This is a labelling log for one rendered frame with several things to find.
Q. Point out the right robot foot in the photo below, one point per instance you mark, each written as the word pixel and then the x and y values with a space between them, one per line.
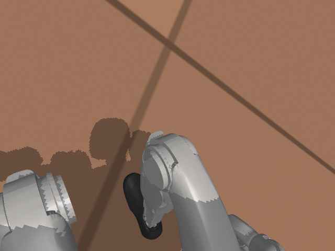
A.
pixel 132 191

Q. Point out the right robot hand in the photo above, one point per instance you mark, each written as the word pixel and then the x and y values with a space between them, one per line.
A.
pixel 244 232

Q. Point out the right robot arm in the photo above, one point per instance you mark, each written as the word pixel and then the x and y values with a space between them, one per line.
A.
pixel 262 242

